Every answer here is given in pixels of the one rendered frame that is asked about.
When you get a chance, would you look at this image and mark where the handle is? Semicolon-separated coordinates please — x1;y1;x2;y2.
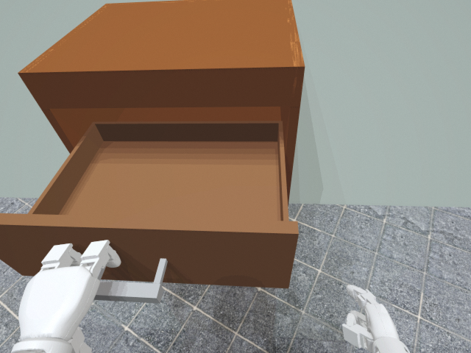
94;258;168;304

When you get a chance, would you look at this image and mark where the robot left hand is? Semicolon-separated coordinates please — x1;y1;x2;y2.
18;240;121;353

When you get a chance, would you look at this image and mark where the cabinet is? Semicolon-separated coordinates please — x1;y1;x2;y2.
18;0;305;201

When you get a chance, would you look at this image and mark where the robot right hand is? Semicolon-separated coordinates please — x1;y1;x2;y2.
342;285;400;353

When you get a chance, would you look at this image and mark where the right robot forearm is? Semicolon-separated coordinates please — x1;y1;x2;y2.
372;337;410;353

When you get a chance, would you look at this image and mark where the left robot forearm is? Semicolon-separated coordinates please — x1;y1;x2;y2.
11;337;73;353

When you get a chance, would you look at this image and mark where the drawer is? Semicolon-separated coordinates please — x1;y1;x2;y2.
0;121;299;288

